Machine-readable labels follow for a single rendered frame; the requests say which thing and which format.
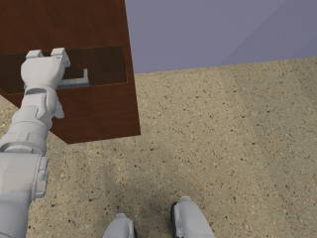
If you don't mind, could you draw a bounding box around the drawer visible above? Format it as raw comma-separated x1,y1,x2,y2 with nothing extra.
0,44,127,94

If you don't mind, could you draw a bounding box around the robot left hand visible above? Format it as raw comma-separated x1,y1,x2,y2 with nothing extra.
21,48,70,119

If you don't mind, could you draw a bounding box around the left robot upper arm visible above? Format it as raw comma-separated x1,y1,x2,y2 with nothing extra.
0,152,49,238

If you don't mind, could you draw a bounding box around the left robot forearm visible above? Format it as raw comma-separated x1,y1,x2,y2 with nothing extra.
0,84,57,157

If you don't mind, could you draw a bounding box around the right robot foot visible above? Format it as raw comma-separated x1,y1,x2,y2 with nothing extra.
170,201,183,238

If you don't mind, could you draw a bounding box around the handle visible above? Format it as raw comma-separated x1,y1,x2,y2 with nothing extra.
24,68,90,90

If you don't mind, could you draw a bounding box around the right robot thigh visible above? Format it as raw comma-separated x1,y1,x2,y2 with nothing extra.
174,200,216,238

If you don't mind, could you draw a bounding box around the cabinet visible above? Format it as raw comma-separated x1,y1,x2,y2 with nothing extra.
0,0,141,145

